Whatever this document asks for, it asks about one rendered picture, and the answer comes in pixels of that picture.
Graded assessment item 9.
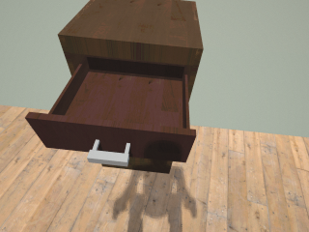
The cabinet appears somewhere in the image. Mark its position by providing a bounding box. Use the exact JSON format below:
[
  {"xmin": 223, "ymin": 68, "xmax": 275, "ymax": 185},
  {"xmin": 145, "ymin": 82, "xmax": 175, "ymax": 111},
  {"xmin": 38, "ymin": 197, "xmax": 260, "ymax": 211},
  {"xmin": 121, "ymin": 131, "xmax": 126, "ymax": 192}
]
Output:
[{"xmin": 58, "ymin": 0, "xmax": 204, "ymax": 174}]

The handle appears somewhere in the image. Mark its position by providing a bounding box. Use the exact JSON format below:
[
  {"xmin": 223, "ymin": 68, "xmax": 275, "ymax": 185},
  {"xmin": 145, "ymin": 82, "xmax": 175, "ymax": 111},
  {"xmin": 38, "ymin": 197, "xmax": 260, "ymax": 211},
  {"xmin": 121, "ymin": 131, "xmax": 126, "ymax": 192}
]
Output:
[{"xmin": 87, "ymin": 139, "xmax": 130, "ymax": 167}]

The drawer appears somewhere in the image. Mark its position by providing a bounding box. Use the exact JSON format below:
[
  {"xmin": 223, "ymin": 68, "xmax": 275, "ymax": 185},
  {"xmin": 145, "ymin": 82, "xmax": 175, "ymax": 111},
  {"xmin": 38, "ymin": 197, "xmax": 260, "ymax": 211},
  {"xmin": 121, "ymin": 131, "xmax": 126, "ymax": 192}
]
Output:
[{"xmin": 25, "ymin": 55, "xmax": 197, "ymax": 162}]

